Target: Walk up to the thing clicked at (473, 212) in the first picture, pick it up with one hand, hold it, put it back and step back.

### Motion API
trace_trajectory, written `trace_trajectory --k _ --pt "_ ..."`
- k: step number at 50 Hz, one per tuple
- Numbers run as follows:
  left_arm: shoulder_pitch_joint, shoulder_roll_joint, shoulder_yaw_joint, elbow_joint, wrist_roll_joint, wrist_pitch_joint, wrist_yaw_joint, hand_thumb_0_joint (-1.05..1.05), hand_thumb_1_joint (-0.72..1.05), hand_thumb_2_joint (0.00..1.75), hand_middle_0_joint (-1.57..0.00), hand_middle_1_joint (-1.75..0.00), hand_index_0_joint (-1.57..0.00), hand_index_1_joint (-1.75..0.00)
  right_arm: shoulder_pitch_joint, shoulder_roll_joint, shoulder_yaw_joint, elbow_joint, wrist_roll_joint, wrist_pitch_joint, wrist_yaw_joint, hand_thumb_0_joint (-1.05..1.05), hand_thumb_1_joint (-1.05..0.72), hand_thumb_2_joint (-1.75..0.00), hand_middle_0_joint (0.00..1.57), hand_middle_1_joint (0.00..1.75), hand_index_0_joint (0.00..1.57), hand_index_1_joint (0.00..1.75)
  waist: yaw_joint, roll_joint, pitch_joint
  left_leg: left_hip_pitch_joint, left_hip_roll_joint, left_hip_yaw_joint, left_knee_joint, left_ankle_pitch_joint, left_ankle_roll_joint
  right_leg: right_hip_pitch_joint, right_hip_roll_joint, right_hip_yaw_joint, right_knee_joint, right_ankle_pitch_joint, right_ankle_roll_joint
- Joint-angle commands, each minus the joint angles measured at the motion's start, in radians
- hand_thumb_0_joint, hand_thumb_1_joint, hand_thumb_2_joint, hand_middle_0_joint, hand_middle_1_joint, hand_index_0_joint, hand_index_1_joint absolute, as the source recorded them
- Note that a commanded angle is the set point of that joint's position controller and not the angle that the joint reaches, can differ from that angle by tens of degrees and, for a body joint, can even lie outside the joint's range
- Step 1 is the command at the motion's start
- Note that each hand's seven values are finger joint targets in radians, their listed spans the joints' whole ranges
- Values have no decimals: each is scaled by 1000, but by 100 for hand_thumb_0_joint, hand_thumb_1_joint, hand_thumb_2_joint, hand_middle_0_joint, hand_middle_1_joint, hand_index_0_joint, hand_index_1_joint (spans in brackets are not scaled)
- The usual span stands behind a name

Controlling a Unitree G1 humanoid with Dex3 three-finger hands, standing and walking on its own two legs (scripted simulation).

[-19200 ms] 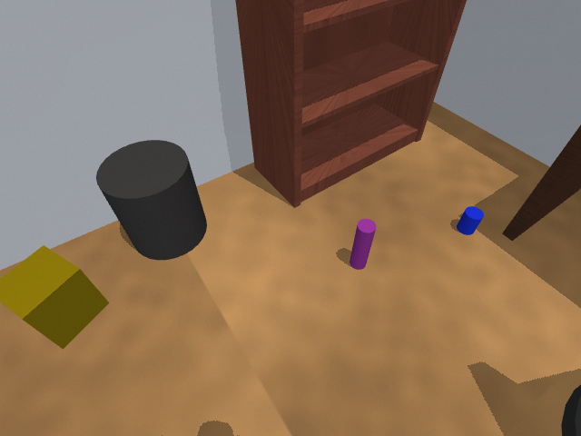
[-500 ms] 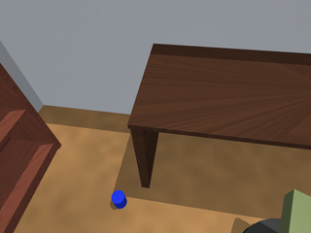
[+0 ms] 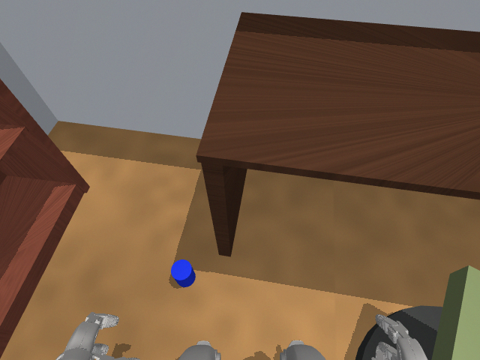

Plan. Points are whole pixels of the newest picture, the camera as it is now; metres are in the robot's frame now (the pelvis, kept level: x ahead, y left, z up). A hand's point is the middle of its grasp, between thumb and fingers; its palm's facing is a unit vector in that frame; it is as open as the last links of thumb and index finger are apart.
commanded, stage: rise first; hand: left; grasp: from above
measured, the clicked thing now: (183, 273) +0.43 +0.24 -0.68
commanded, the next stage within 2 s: none
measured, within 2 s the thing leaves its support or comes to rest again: neither
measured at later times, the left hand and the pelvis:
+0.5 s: hand (130, 330) +0.20 +0.28 -0.29, palm faces -0.42 -0.64 -0.64, open 14.0 cm; pelvis -0.03 -0.01 -0.15, yaw +1 degrees
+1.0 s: hand (148, 298) +0.30 +0.30 -0.46, palm faces -0.50 -0.21 -0.84, open 13.9 cm; pelvis -0.10 +0.00 -0.32, yaw -2 degrees
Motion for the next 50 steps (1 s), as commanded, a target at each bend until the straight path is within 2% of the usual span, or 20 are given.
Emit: trace_trajectory --k 1,4,7,11,14,15,17,20,23,25,27,28,29,31,32,33,34,37,45,50 --pt "-8 205 75 -265 27 -39 22 0 -56 97 -7 -108 -8 -107 -6 -148 -68 -153 -5 -72 -12 0 -90 -90 20 30 20 30 10 37 -270 27 -17 -2 11 261 1 5 29 -27 48 181 -41" --pt "75 204 71 -356 48 -28 23 0 -56 99 -7 -107 -8 -107 -13 -146 -69 -172 -7 -83 -18 0 -89 -90 20 30 20 30 14 65 -291 17 -12 -5 45 295 -4 -26 28 -28 92 193 -43" --pt "121 205 75 -415 71 0 25 0 -57 100 -7 -106 -7 -106 -24 -145 -70 -195 -7 -89 -21 0 -89 -90 20 30 20 30 6 73 -286 -12 -10 -15 64 259 -2 -62 27 -26 106 168 -43" --pt "20 221 66 -366 116 14 27 0 -59 100 -8 -104 -7 -105 -38 -151 -64 -193 -13 -103 -23 0 -91 -91 20 30 20 30 -36 32 -228 -141 -8 -17 155 181 11 -170 25 -22 167 122 -39" --pt "-76 248 80 -245 185 -36 31 0 -59 100 -8 -102 -7 -103 -56 -145 -59 -185 -27 -123 -15 0 -91 -91 20 30 20 30 -36 10 -217 -319 -14 -12 298 105 18 -328 18 -19 295 60 -39" --pt "-115 250 70 -230 209 -67 30 0 -59 100 -8 -102 -7 -104 -61 -143 -59 -187 -29 -130 -12 0 -91 -91 20 30 20 30 -39 16 -245 -361 -22 -5 344 78 19 -372 17 -12 334 43 -39" --pt "-139 272 73 -255 257 -133 29 0 -55 98 -8 -104 -8 -104 -59 -155 -66 -185 -33 -142 -5 0 -89 -90 20 30 20 30 -19 61 -363 -389 -29 -2 413 92 12 -418 14 -8 426 48 -40" --pt "-178 255 12 -265 326 -214 26 0 -51 94 -12 -105 -12 -105 -63 -171 -72 -175 -30 -151 9 0 -88 -90 20 30 20 30 -23 99 -497 -426 -31 -20 513 150 7 -525 20 -12 549 83 -43" --pt "-230 373 99 -249 398 -256 74 0 -52 96 -11 -104 -11 -104 -65 -199 -88 -158 -25 -139 19 0 -88 -90 20 30 20 30 10 107 -570 -513 -30 -28 608 183 6 -623 19 -17 657 102 -48" --pt "-254 409 121 -232 452 -254 116 0 -56 98 -7 -108 -8 -108 -64 -204 -92 -145 -17 -124 24 0 -90 -90 20 30 20 30 22 107 -618 -543 -30 -25 661 221 10 -658 20 -19 707 133 -50" --pt "-319 404 110 -214 488 -245 139 0 -54 97 -6 -110 -8 -108 -54 -209 -97 -129 -15 -111 32 0 -90 -90 20 30 20 30 9 114 -652 -574 -31 -22 710 256 11 -683 16 -21 747 167 -49" --pt "-361 399 105 -202 495 -242 145 0 -53 97 -5 -110 -7 -108 -45 -212 -101 -121 -14 -105 35 0 -90 -90 20 30 20 30 -2 91 -669 -603 -32 -28 725 246 13 -698 17 -26 760 160 -50" --pt "-407 410 101 -188 512 -240 148 0 -52 98 -5 -109 -6 -107 -43 -209 -104 -109 -15 -100 39 0 -88 -90 20 30 20 30 4 87 -680 -632 -35 -25 748 235 16 -710 17 -24 774 152 -48" --pt "-508 433 88 -134 551 -243 148 0 -52 97 -5 -109 -7 -107 -28 -206 -107 -92 -21 -91 47 0 -88 -90 20 30 20 30 -9 50 -699 -716 -37 -18 805 168 25 -737 18 -23 795 105 -45" --pt "-563 474 99 -114 574 -250 149 0 -52 98 -5 -108 -7 -106 -17 -209 -110 -83 -24 -88 48 0 -88 -90 20 30 20 30 -11 33 -710 -771 -40 -13 835 120 32 -740 16 -19 804 81 -42" --pt "-580 474 93 -77 593 -258 147 0 -53 99 -5 -108 -6 -106 -14 -207 -107 -79 -26 -85 50 0 -88 -90 20 30 20 30 -17 13 -715 -814 -41 -11 858 77 34 -753 17 -19 818 45 -41" --pt "-635 521 113 -74 610 -270 148 0 -52 99 -5 -106 -7 -105 -11 -213 -109 -72 -27 -81 50 0 -88 -90 20 30 20 30 -12 8 -731 -845 -41 -6 877 25 35 -764 16 -18 828 4 -39" --pt "-721 537 96 -24 656 -307 149 0 -51 98 -6 -107 -8 -106 -4 -211 -106 -56 -33 -75 50 0 -88 -90 20 30 20 30 -16 3 -742 -918 -44 2 916 -64 35 -803 15 -23 857 -82 -38" --pt "-903 634 90 93 772 -401 194 0 -54 102 -7 -106 -7 -105 13 -215 -87 -21 -54 -49 56 0 -90 -90 20 30 20 30 -46 60 -689 -1032 -50 -4 1002 -208 38 -974 25 -47 946 -248 -45" --pt "-1007 678 91 139 853 -433 263 0 -53 101 -7 -103 -7 -103 28 -229 -73 4 -70 -22 68 0 -90 -91 20 30 20 30 -65 158 -674 -1013 -48 -33 1018 -229 29 -1098 22 -79 1023 -246 -52"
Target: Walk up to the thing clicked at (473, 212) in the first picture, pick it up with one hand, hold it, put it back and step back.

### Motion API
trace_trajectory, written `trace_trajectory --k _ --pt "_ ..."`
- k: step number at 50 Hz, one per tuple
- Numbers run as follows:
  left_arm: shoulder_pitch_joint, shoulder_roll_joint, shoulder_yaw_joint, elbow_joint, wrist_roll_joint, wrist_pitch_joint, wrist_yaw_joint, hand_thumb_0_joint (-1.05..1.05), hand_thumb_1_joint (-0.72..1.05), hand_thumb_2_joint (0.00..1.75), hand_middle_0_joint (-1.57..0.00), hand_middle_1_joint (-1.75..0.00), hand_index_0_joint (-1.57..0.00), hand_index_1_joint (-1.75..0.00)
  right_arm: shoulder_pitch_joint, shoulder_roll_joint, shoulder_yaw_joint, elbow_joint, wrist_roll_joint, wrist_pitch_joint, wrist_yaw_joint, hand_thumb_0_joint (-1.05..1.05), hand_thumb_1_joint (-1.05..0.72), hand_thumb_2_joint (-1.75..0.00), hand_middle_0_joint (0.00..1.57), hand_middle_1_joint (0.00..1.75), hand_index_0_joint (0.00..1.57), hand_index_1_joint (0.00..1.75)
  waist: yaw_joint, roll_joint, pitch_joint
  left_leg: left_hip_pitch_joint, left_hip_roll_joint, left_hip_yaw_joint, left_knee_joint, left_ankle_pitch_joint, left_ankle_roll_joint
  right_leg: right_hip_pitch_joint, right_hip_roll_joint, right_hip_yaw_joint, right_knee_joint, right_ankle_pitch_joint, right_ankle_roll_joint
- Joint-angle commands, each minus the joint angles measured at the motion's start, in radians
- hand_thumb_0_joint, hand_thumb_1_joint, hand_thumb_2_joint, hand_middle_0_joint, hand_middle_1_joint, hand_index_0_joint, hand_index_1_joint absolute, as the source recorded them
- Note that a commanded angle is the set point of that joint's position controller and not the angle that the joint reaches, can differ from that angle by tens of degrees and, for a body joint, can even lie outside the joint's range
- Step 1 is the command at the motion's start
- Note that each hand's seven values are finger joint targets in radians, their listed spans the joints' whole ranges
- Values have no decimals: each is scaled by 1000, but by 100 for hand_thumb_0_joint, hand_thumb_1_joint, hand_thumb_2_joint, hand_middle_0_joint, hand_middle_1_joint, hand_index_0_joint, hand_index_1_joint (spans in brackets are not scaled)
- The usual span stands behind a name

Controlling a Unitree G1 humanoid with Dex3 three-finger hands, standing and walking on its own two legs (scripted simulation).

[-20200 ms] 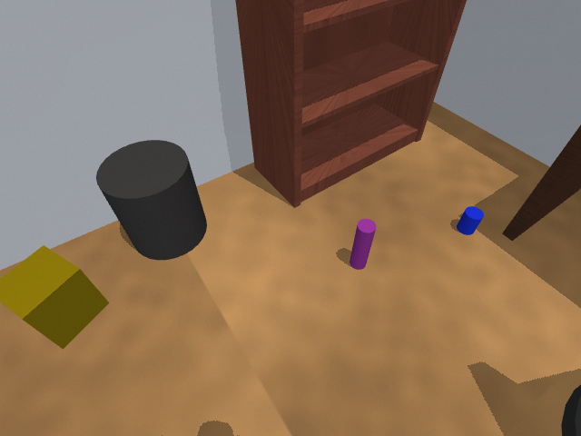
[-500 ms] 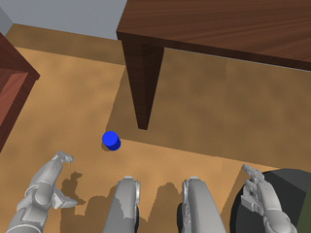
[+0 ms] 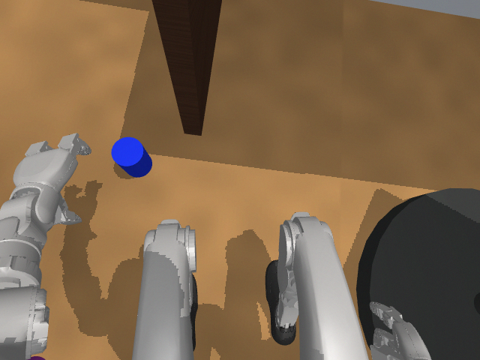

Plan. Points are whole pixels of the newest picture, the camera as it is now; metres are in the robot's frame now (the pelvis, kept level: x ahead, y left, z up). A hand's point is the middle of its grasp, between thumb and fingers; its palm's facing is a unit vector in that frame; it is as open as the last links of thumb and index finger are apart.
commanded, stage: rise first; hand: left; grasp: from above
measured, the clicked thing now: (133, 158) +0.52 +0.27 -0.36
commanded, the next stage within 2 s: approach in 1.34 s
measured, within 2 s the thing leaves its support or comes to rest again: neither
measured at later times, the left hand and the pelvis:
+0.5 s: hand (83, 172) +0.43 +0.32 -0.20, palm faces -0.49 -0.03 -0.87, open 14.0 cm; pelvis +0.01 +0.01 -0.04, yaw -1 degrees
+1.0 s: hand (94, 167) +0.45 +0.31 -0.23, palm faces -0.47 -0.04 -0.88, open 14.0 cm; pelvis +0.01 +0.01 -0.06, yaw -2 degrees
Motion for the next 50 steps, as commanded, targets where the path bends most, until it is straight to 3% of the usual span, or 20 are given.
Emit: trace_trajectory --k 1,4,6,8,10,13,15,17,18,20,23,24,27,28,33,40,41,50 --pt "-314 349 72 -100 63 -37 102 0 -53 101 -8 -102 -8 -102 124 -207 -64 -57 -7 -6 0 0 -90 -91 20 30 20 30 1 167 -635 413 -26 52 -255 29 39 272 28 -46 -202 9 -50" --pt "-345 316 39 -40 100 -28 139 0 -52 101 -7 -101 -7 -101 138 -215 -59 -41 -16 9 9 0 -90 -91 20 30 20 30 -23 205 -609 435 -23 32 -246 58 32 204 22 -63 -163 46 -53" --pt "-372 362 51 -19 128 -19 158 0 -52 100 -7 -101 -7 -101 142 -222 -60 -32 -21 19 12 0 -90 -90 20 30 20 30 -20 228 -632 452 -24 37 -225 88 32 193 23 -64 -146 68 -57" --pt "-393 332 26 -9 146 -11 168 0 -52 101 -7 -101 -7 -101 159 -222 -60 -31 -27 26 18 0 -90 -90 20 30 20 30 -34 226 -652 448 -27 38 -206 122 33 198 21 -65 -134 100 -54" --pt "-408 310 4 31 158 -4 175 0 -52 100 -7 -100 -8 -100 158 -222 -60 -27 -33 29 23 0 -90 -90 20 30 20 30 -53 220 -615 420 -28 38 -192 108 36 174 20 -66 -131 94 -52" --pt "-437 347 13 43 181 -2 181 0 -53 101 -7 -99 -7 -100 165 -228 -60 -24 -37 36 28 0 -90 -90 20 30 20 30 -51 217 -628 415 -28 36 -177 125 36 168 20 -67 -114 107 -53" --pt "-412 333 10 78 196 2 184 0 -52 100 -6 -101 -7 -100 174 -234 -57 -24 -43 39 35 0 -90 -90 20 30 20 30 -54 228 -610 427 -24 23 -181 132 29 143 14 -71 -99 109 -50" --pt "-462 351 11 51 210 -8 191 0 -53 100 -7 -100 -7 -100 170 -231 -54 -23 -45 41 39 0 -90 -90 20 30 20 30 -53 266 -642 441 -27 22 -172 144 26 136 15 -73 -81 117 -54" --pt "-489 365 20 39 218 -12 198 0 -52 99 -7 -100 -7 -100 173 -237 -56 -21 -46 43 39 0 -90 -90 20 30 20 30 -57 262 -656 438 -26 24 -160 152 28 135 15 -72 -78 128 -52" --pt "-483 336 5 68 229 -19 203 0 -53 100 -7 -100 -7 -100 181 -233 -50 -22 -52 45 46 0 -90 -90 20 30 20 30 -75 230 -633 402 -29 27 -143 159 33 142 15 -73 -76 134 -49" --pt "-498 370 21 72 244 -33 220 0 -54 101 -7 -100 -7 -101 181 -229 -44 -20 -56 48 49 0 -90 -91 20 30 20 30 -68 233 -648 400 -31 39 -119 177 38 154 19 -70 -72 148 -48" --pt "-485 362 18 115 257 -34 223 0 -53 100 -7 -101 -7 -101 189 -237 -46 -18 -61 48 50 0 -90 -91 20 30 20 30 -85 208 -637 385 -31 37 -112 171 39 148 21 -72 -70 145 -47" --pt "-517 379 29 98 259 -46 241 0 -52 99 -8 -102 -8 -101 187 -230 -43 -14 -69 47 55 0 -90 -91 20 30 20 30 -76 211 -654 359 -35 53 -90 169 46 166 25 -69 -67 150 -46" --pt "-484 373 31 154 265 -41 244 0 -53 99 -8 -102 -8 -102 192 -232 -38 -12 -72 47 55 0 -91 -91 20 30 20 30 -80 204 -629 361 -34 51 -90 170 44 152 24 -71 -64 145 -44" --pt "-513 387 36 169 277 -38 265 0 -53 99 -8 -103 -8 -102 199 -229 -33 -4 -83 47 60 0 -91 -91 20 30 20 30 -88 209 -653 338 -36 66 -57 185 50 181 31 -70 -56 170 -43" --pt "-524 389 35 190 276 -27 272 0 -54 100 -8 -103 -8 -102 204 -239 -31 3 -92 43 63 0 -91 -91 20 30 20 30 -103 238 -618 337 -27 49 -64 164 45 127 27 -81 -33 149 -44" --pt "-539 402 42 159 271 -28 275 0 -54 100 -8 -103 -8 -103 198 -234 -29 2 -90 43 63 0 -91 -91 20 30 20 30 -88 251 -635 340 -29 52 -65 162 44 137 29 -78 -34 150 -47" --pt "-515 396 42 205 271 -15 280 0 -54 100 -7 -103 -8 -103 200 -235 -22 8 -94 44 63 0 -90 -91 20 30 20 30 -99 243 -624 338 -28 45 -48 176 44 117 31 -82 -21 160 -45"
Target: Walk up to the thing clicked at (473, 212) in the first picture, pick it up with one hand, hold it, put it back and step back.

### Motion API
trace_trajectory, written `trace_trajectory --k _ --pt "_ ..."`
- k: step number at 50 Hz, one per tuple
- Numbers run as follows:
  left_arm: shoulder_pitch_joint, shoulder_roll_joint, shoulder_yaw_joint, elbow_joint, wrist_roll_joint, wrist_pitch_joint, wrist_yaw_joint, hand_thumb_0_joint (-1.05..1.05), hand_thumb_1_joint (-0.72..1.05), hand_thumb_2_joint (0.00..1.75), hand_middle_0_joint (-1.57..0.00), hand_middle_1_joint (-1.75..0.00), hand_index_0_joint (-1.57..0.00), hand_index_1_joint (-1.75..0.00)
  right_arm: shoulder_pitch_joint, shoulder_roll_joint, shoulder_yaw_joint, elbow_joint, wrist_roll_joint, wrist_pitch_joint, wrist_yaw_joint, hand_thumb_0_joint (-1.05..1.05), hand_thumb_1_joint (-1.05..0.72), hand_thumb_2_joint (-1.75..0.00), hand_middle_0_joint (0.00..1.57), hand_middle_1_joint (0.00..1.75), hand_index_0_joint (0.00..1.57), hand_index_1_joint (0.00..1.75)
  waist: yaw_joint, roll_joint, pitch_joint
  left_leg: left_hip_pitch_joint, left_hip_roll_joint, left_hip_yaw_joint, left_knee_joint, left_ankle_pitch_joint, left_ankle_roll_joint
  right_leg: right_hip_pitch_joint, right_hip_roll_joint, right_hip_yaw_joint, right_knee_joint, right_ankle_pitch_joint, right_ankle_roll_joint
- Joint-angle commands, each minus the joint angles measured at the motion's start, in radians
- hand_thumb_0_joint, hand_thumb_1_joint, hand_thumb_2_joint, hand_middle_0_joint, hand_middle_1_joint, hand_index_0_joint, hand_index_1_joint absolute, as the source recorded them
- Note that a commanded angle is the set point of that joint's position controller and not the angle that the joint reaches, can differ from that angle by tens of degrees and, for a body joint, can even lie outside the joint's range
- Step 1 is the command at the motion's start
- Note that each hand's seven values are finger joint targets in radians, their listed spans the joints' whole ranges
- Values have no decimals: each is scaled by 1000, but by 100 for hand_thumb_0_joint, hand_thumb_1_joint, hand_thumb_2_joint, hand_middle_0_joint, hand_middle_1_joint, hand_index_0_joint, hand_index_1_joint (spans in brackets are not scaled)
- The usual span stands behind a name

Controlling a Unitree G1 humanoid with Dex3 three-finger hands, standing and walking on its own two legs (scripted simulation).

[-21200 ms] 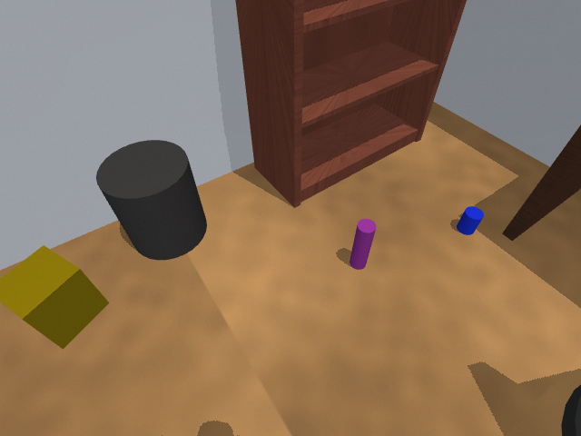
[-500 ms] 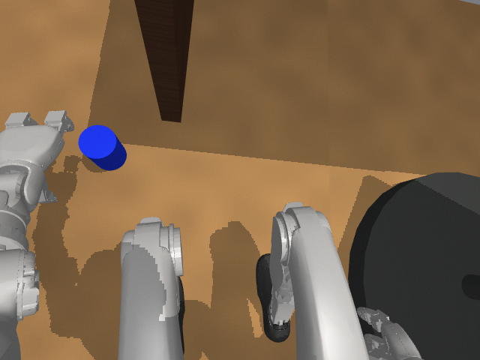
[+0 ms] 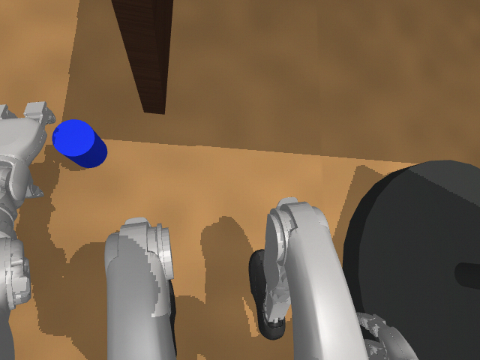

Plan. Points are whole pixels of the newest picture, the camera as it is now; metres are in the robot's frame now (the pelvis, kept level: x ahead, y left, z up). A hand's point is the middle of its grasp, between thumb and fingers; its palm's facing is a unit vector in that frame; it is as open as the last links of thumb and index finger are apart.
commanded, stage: rise first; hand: left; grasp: from above
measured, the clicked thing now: (82, 145) +0.50 +0.28 -0.30
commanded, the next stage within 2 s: approach in 0.34 s
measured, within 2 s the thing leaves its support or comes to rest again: neither
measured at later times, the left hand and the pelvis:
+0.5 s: hand (34, 158) +0.44 +0.32 -0.18, palm faces -0.47 -0.06 -0.88, open 14.1 cm; pelvis +0.00 +0.00 -0.01, yaw -1 degrees
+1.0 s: hand (72, 121) +0.51 +0.27 -0.19, palm faces -0.43 -0.02 -0.90, open 13.7 cm; pelvis +0.00 +0.00 -0.02, yaw -2 degrees
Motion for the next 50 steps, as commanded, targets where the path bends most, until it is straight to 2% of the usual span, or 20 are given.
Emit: trace_trajectory --k 1,4,7,8,11,12,13,20,22,24,28,29,31,33,37,38,39,42,46,50 --pt "-290 293 33 -150 -25 -1 44 0 -53 100 -7 -104 -8 -103 205 -236 -77 -8 3 -5 -10 0 -91 -91 20 30 20 30 5 273 -693 530 -16 80 -253 220 36 317 33 -68 -209 204 -68" --pt "-235 272 32 -98 -23 5 44 0 -53 100 -8 -103 -8 -103 216 -234 -72 -6 -3 -4 -7 0 -91 -91 20 30 20 30 0 248 -665 514 -19 83 -243 240 37 334 29 -66 -213 223 -62" --pt "-267 288 39 -114 -27 2 44 0 -54 100 -7 -103 -8 -103 219 -246 -77 -2 0 -5 -7 0 -91 -91 20 30 20 30 -2 276 -678 539 -15 66 -255 245 29 300 28 -75 -191 220 -65" --pt "-260 267 19 -112 -28 4 38 0 -54 100 -7 -103 -8 -103 221 -242 -75 -5 0 -5 -4 0 -91 -91 20 30 20 30 -7 282 -660 547 -13 62 -257 249 28 293 25 -77 -191 221 -65" --pt "-273 285 28 -115 -21 2 41 0 -54 101 -7 -103 -7 -103 227 -247 -70 -5 -1 -4 -2 0 -90 -91 20 30 20 30 -17 276 -673 544 -14 66 -242 263 30 312 29 -78 -190 239 -64" --pt "-322 302 36 -171 -31 -6 44 0 -54 101 -7 -103 -8 -103 222 -247 -73 -5 1 -4 -3 0 -90 -91 20 30 20 30 -10 288 -706 539 -15 71 -239 258 32 325 29 -75 -191 238 -65" --pt "-266 279 26 -102 -22 0 44 0 -55 102 -8 -103 -7 -103 226 -248 -67 -5 -3 -4 -1 0 -91 -91 20 30 20 30 -16 278 -671 526 -15 71 -237 256 32 320 29 -77 -191 235 -62" --pt "-318 311 29 -115 -19 -12 55 0 -56 103 -9 -101 -7 -102 207 -247 -56 -7 -3 -6 1 0 -91 -91 20 30 20 30 -13 309 -672 512 -15 71 -229 229 31 296 35 -80 -180 215 -67" --pt "-307 297 23 -83 -12 -12 57 0 -60 109 -14 -95 -8 -101 213 -247 -55 -5 -7 -6 -1 0 -91 -90 20 30 20 30 -26 278 -661 487 -17 76 -221 210 35 306 37 -80 -189 201 -65" --pt "-354 307 21 -87 -10 -11 62 0 -52 99 -7 -104 -8 -103 214 -251 -46 -1 -14 -8 -1 0 -90 -89 20 30 20 30 -42 270 -648 469 -19 76 -213 202 39 301 36 -81 -189 197 -62" --pt "-436 242 -44 -37 -8 -8 71 0 -52 98 -6 -106 -8 -104 218 -256 -38 13 -12 -16 -5 0 -90 -89 20 30 20 30 -83 271 -602 464 -12 61 -212 165 37 238 39 -91 -184 172 -64" --pt "-479 230 -59 -37 -5 -6 73 0 -52 98 -6 -106 -8 -104 223 -259 -33 14 -18 -20 -5 0 -90 -89 20 30 20 30 -113 279 -595 469 -10 53 -206 160 37 224 39 -98 -182 168 -60" --pt "-530 197 -92 -1 0 0 79 0 -51 98 -6 -108 -8 -105 233 -264 -27 22 -21 -27 -8 0 -90 -89 20 30 20 30 -138 287 -586 473 -7 46 -200 154 35 205 43 -104 -179 170 -62" --pt "-580 213 -98 3 9 9 96 0 -50 96 -6 -108 -9 -105 245 -270 -17 24 -25 -31 -11 0 -90 -89 20 30 20 30 -142 316 -609 478 -7 45 -196 165 31 214 44 -108 -170 182 -64" --pt "-601 258 -72 18 33 63 126 0 -49 96 -5 -110 -9 -106 255 -277 0 13 -31 -35 -12 0 -90 -89 20 30 20 30 -138 432 -667 569 -2 44 -201 258 14 216 40 -116 -131 259 -64" --pt "-613 311 -43 0 39 79 136 0 -48 95 -5 -110 -10 -105 256 -285 1 2 -29 -32 -11 0 -90 -89 20 30 20 30 -125 451 -700 571 -2 42 -206 280 10 229 38 -115 -120 276 -69" --pt "-571 319 -33 22 45 101 140 0 -49 95 -6 -110 -10 -106 254 -284 4 -9 -27 -28 -10 0 -90 -89 20 30 20 30 -111 466 -705 578 -4 50 -214 299 7 239 38 -113 -115 293 -73" --pt "-531 335 -9 38 27 157 138 0 -49 95 -6 -111 -10 -106 247 -287 8 -41 -16 -19 -5 0 -90 -89 20 30 20 30 -102 465 -724 561 -3 56 -214 321 11 259 35 -107 -114 318 -77" --pt "-425 327 -13 61 -17 215 90 0 -47 92 -6 -114 -11 -108 245 -281 21 -67 4 -6 -1 0 -90 -89 20 30 20 30 -85 370 -697 464 -9 86 -196 320 37 366 43 -87 -153 332 -66" --pt "-315 348 0 -11 -95 221 -5 0 -46 95 -6 -115 -12 -109 247 -273 14 -80 23 5 5 0 -90 -89 20 30 20 30 -54 276 -682 380 -12 94 -201 267 55 455 45 -69 -184 289 -54"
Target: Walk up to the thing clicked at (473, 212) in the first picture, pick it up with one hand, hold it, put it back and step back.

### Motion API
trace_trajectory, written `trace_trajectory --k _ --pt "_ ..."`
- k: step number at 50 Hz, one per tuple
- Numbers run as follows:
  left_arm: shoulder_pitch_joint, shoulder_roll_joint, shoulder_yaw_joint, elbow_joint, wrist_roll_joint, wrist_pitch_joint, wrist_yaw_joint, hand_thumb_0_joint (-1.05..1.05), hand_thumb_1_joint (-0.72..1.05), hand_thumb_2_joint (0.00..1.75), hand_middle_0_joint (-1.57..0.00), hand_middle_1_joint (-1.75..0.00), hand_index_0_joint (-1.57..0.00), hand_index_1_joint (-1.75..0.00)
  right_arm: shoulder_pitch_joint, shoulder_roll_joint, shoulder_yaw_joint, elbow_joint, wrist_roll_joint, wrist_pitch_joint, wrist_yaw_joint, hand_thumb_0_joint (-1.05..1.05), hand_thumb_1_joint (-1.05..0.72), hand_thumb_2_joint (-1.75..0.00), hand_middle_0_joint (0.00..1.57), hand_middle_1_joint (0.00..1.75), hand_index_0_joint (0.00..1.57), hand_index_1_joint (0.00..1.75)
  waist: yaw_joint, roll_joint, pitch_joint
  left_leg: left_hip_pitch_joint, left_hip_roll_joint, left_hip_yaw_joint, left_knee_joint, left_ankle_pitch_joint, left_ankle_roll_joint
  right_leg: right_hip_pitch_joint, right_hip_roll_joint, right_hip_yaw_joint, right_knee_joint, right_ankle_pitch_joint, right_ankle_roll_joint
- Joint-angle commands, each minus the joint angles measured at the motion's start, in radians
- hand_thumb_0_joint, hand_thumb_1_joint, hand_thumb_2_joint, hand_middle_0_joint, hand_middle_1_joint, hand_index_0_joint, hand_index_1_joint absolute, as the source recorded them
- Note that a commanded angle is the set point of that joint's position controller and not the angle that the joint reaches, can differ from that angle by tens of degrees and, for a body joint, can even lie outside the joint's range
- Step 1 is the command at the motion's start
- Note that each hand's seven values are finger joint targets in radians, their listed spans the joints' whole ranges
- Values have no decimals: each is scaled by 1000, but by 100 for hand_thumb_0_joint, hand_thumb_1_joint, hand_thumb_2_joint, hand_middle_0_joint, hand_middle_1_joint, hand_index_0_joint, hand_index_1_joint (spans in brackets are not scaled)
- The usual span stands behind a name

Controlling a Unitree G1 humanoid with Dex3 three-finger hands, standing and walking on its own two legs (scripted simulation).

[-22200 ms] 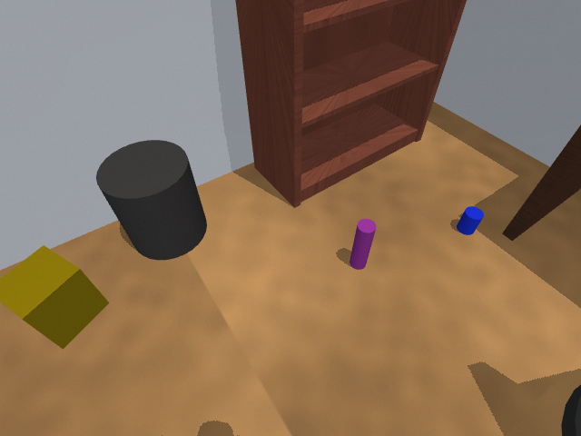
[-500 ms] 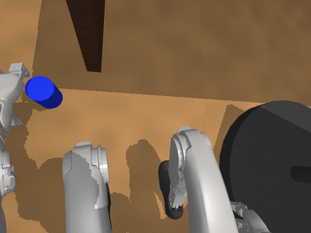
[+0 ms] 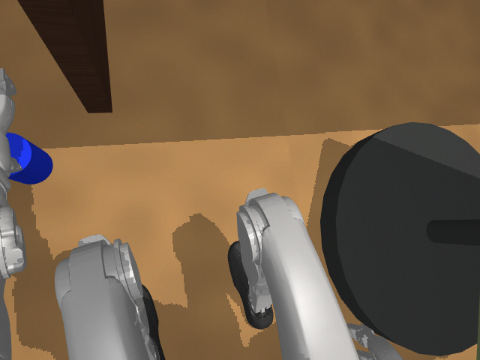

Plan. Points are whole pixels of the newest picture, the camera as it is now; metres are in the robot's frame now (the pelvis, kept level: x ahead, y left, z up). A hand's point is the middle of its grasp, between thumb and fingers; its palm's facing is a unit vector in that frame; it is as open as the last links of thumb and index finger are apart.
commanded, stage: approach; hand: left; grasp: from above
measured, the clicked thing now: (20, 160) +0.48 +0.30 -0.28
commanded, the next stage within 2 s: close in in 0.38 s
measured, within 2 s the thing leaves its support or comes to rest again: neither
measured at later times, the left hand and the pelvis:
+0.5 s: hand out of the picture +0.48 +0.31 -0.16, palm faces -0.40 -0.05 -0.92, open 13.6 cm; pelvis -0.01 +0.01 +0.00, yaw +0 degrees
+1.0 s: hand (2, 167) +0.46 +0.30 -0.22, palm faces -0.52 -0.09 -0.85, open 13.6 cm; pelvis -0.01 +0.00 -0.01, yaw -1 degrees
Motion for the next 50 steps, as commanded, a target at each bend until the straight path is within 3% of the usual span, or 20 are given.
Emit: trace_trajectory --k 1,4,6,9,10,12,14,18,20,24,26,30,34,37,38,40,42,45,49,50 --pt "-64 303 30 -136 -88 19 -64 0 -45 96 -6 -116 -12 -110 189 -256 -92 -24 20 9 -3 0 -90 -89 20 30 20 30 88 212 -714 432 -25 111 -262 269 49 519 24 -55 -223 267 -63" --pt "-73 309 35 -239 -115 -35 -126 0 -46 96 -7 -116 -12 -111 189 -249 -99 -19 23 22 -7 0 -90 -89 20 30 20 30 83 161 -714 383 -28 111 -255 235 53 561 26 -47 -240 238 -58" --pt "-112 279 23 -299 -126 -90 -149 0 -48 95 -6 -114 -11 -109 198 -256 -107 -10 13 25 -12 0 -90 -89 20 30 20 30 61 151 -676 374 -27 107 -238 213 47 531 24 -52 -254 206 -65" --pt "-210 218 -14 -390 -124 -185 -138 0 -50 96 -6 -111 -10 -107 221 -254 -122 6 4 19 -20 0 -90 -89 20 30 20 30 27 163 -687 411 -22 97 -211 193 38 495 27 -54 -271 181 -66" --pt "-266 222 -20 -451 -120 -218 -124 0 -50 95 -6 -110 -10 -106 213 -253 -126 14 3 17 -24 0 -90 -89 20 30 20 30 36 208 -711 442 -21 95 -214 188 29 460 29 -56 -264 164 -74" --pt "-279 234 -20 -421 -92 -245 -86 0 -49 94 -6 -110 -10 -105 213 -254 -132 30 -3 15 -29 0 -90 -89 20 30 20 30 36 256 -700 507 -20 87 -229 171 19 394 30 -64 -253 143 -79" --pt "-291 184 -60 -333 -57 -247 -47 0 -49 94 -6 -110 -10 -105 190 -245 -129 47 -9 15 -29 0 -90 -89 20 30 20 30 31 279 -663 535 -18 77 -251 139 11 327 29 -77 -239 119 -81" --pt "-373 142 -110 -153 17 -207 25 0 -48 97 -7 -111 -11 -107 178 -255 -116 70 -18 10 -34 0 -90 -89 20 30 20 30 -8 319 -596 557 -16 52 -292 113 7 223 27 -110 -215 114 -85" --pt "-420 231 -68 -139 50 -175 56 0 -47 98 -7 -110 -11 -106 178 -272 -105 69 -18 6 -35 0 -90 -89 20 30 20 30 11 361 -633 584 -18 44 -312 152 5 216 20 -115 -194 153 -83" --pt "-396 250 -50 -52 74 -92 73 0 -47 99 -8 -110 -11 -106 167 -275 -88 40 -20 2 -28 0 -90 -89 20 30 20 30 12 417 -667 638 -16 46 -310 263 -2 236 12 -111 -162 241 -81" --pt "-365 222 -60 -26 58 -59 59 0 -51 95 -5 -106 -8 -103 160 -272 -83 18 -19 -3 -24 0 -90 -89 20 30 20 30 1 377 -676 615 -19 54 -292 279 7 264 13 -104 -169 261 -81" --pt "-308 244 -53 -33 12 -27 9 0 -51 95 -5 -107 -9 -103 165 -272 -77 -21 -5 -8 -21 0 -90 -89 20 30 20 30 11 346 -685 568 -19 61 -280 273 18 314 14 -90 -182 264 -83" --pt "-298 285 -32 -121 -22 -47 -40 0 -50 97 -6 -109 -10 -105 184 -263 -68 -31 -2 -3 -17 0 -90 -89 20 30 20 30 13 328 -708 526 -19 79 -256 290 25 388 22 -83 -188 274 -78" --pt "-271 362 30 -136 -35 -77 -56 0 -50 103 -8 -112 -10 -109 202 -283 -64 -40 -6 -2 -16 0 -90 -90 20 30 20 30 9 274 -663 461 -22 84 -227 266 31 414 21 -81 -200 248 -76" --pt "-272 318 -3 -163 -35 -92 -67 0 -50 104 -8 -112 -10 -109 197 -271 -56 -46 -8 -2 -14 0 -90 -90 20 30 20 30 5 281 -672 471 -21 87 -220 274 29 425 23 -80 -202 254 -76" --pt "-268 363 34 -158 -17 -127 -57 0 -48 100 -7 -110 -10 -108 210 -284 -56 -34 -17 0 -17 0 -90 -90 20 30 20 30 -1 282 -652 457 -21 80 -219 238 24 413 26 -91 -203 213 -80" --pt "-262 303 -5 -145 -24 -161 -52 0 -49 99 -7 -110 -9 -107 222 -272 -46 -15 -21 -3 -14 0 -90 -90 20 30 20 30 -7 270 -642 456 -21 78 -209 229 23 403 29 -97 -207 204 -78" --pt "-250 350 9 -102 -10 -202 -16 0 -48 98 -6 -109 -9 -106 218 -282 -37 -10 -32 -10 -15 0 -90 -90 20 30 20 30 -3 268 -609 432 -20 73 -203 188 24 389 34 -106 -206 165 -76" --pt "-296 367 14 -92 30 -234 55 0 -44 104 -8 -113 -11 -110 217 -287 -28 7 -52 -22 -12 0 -90 -90 20 30 20 30 -16 323 -644 496 -13 58 -198 205 20 367 39 -123 -179 193 -72" --pt "-264 343 1 -27 44 -229 71 0 -43 103 -8 -114 -11 -110 217 -286 -24 11 -56 -28 -9 0 -90 -90 20 30 20 30 -29 319 -597 495 -11 56 -195 205 19 339 40 -128 -168 195 -73"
